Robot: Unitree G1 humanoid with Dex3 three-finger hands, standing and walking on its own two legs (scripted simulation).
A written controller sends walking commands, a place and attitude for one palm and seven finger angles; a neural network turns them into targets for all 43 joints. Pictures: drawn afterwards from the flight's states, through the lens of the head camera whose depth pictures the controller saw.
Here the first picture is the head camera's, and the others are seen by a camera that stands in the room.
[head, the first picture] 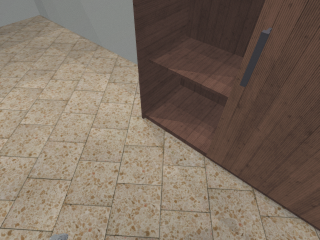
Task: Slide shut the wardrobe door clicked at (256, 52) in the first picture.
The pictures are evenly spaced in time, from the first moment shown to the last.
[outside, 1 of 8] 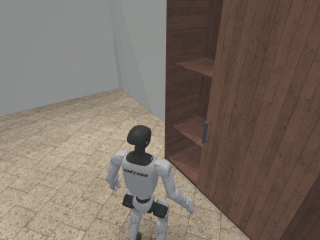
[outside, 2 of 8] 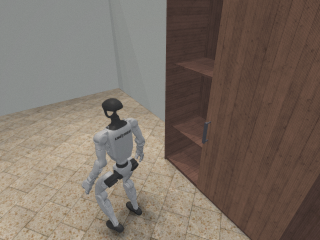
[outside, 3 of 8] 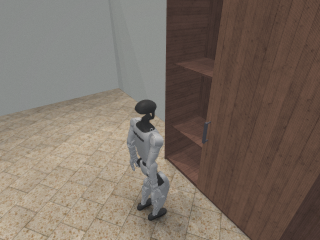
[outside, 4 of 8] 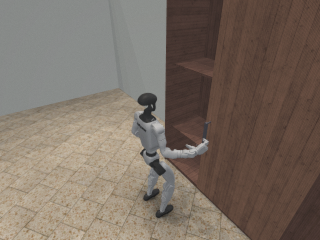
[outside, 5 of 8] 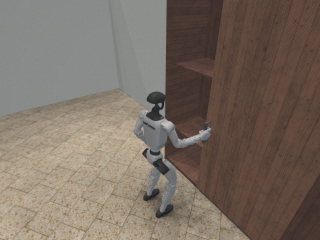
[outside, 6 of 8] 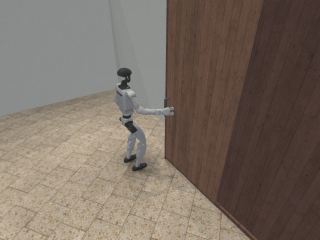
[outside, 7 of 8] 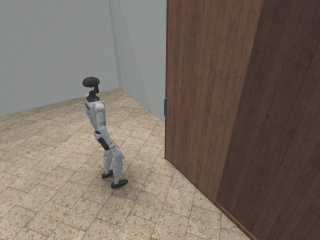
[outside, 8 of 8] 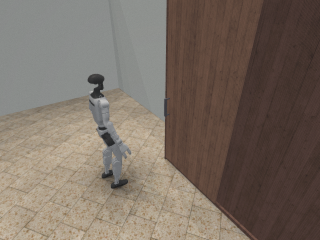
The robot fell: no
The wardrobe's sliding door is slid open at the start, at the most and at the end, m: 0.60 0.60 0.01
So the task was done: yes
